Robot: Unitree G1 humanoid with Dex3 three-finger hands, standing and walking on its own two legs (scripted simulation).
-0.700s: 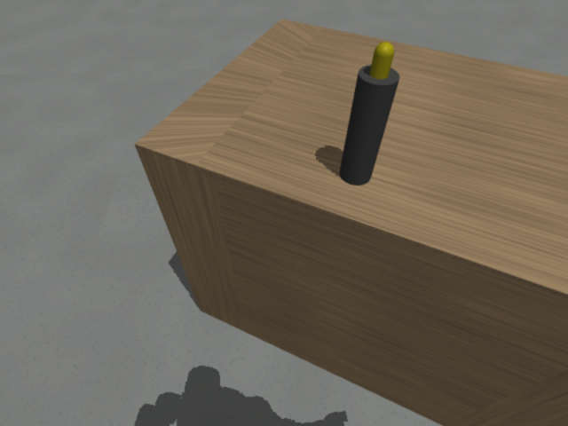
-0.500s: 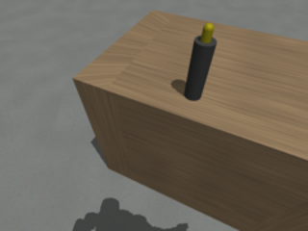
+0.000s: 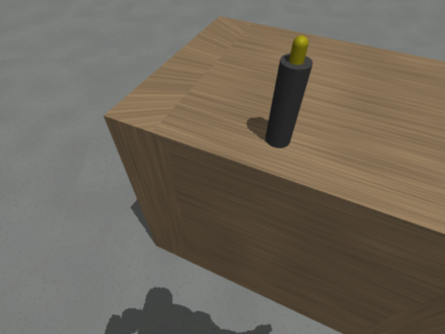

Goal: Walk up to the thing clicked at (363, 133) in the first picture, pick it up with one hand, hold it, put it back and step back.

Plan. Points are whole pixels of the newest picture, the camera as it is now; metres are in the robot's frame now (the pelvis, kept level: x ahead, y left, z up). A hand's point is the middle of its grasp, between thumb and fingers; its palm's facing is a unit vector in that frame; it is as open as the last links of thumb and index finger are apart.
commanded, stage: stand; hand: left
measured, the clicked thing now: (287, 96) +0.54 -0.11 +0.14
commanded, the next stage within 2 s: walk up in 0.42 s
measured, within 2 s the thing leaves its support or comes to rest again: neither
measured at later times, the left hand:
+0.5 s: hand out of the picture +0.08 +0.26 -0.16, palm faces -0.08 -0.94 -0.34, open 7.4 cm
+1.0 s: hand out of the picture +0.12 +0.10 -0.18, palm faces -0.28 -0.91 -0.32, open 7.4 cm
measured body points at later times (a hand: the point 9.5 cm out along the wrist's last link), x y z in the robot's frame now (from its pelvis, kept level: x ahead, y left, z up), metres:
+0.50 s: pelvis +0.00 -0.01 -0.01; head +0.02 +0.00 +0.44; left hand +0.08 +0.30 -0.14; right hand +0.08 -0.32 -0.13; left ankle +0.00 +0.12 -0.75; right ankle -0.01 -0.12 -0.73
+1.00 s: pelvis +0.00 -0.14 -0.03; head +0.05 -0.13 +0.41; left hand +0.13 +0.15 -0.16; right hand +0.00 -0.49 -0.13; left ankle +0.04 -0.04 -0.72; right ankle +0.00 -0.28 -0.75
